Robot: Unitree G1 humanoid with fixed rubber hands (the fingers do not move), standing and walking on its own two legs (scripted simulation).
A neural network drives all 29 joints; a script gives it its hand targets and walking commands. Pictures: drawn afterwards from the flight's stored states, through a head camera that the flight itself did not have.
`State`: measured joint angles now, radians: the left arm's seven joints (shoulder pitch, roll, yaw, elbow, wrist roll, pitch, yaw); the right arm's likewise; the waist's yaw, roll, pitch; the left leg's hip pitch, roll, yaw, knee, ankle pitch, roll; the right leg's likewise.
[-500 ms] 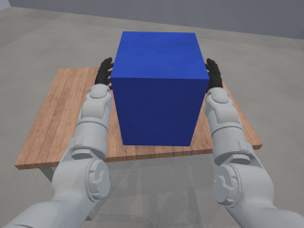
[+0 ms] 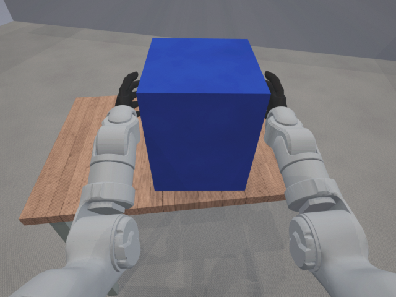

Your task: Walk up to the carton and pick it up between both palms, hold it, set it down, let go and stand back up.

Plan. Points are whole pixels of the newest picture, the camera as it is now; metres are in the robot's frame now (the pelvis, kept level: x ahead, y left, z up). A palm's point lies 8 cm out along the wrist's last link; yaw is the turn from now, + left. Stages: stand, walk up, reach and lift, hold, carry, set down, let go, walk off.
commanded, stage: reach and lift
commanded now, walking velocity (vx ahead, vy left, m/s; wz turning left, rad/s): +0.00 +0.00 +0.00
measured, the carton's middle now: (200, 116) +0.44 +0.00 +0.17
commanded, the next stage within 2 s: hold in 1.62 s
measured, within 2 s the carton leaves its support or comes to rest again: neither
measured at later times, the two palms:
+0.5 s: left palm (113, 110) +0.37 +0.15 +0.24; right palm (277, 106) +0.38 -0.14 +0.24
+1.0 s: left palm (108, 97) +0.36 +0.15 +0.27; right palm (286, 93) +0.36 -0.14 +0.27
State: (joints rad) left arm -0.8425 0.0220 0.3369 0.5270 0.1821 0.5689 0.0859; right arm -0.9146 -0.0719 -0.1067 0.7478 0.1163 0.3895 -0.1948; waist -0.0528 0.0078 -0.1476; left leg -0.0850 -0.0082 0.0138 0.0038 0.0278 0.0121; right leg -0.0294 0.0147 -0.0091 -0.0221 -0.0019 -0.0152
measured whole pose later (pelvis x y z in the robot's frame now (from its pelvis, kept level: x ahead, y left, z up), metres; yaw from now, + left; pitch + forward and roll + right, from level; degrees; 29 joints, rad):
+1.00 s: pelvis -0.01 +0.00 +0.00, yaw -2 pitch +0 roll +0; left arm -0.88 0.00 0.39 0.13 0.28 1.05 0.00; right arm -0.99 -0.11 -0.06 0.49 0.30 0.79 -0.31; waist -0.04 0.01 -0.14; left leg -0.06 0.00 0.03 0.03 0.02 0.01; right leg -0.05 0.02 0.03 0.09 -0.04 -0.01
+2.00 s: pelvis +0.00 +0.00 +0.00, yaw -3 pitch +0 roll +0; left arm -0.97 0.03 0.39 0.14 0.30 1.21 -0.04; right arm -1.09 -0.16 -0.04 0.51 0.39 0.92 -0.37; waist -0.07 0.02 -0.18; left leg -0.02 0.00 0.04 0.02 0.01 0.01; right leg -0.02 0.03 0.06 0.08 -0.05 -0.01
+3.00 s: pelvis -0.01 +0.00 +0.00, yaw -2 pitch +0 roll +0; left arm -0.97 0.04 0.39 0.14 0.30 1.20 -0.05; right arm -1.10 -0.15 -0.06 0.52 0.38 0.91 -0.38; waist -0.06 0.02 -0.19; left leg -0.04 0.00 0.02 0.02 0.01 0.01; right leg -0.05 0.03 0.06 0.09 -0.05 -0.01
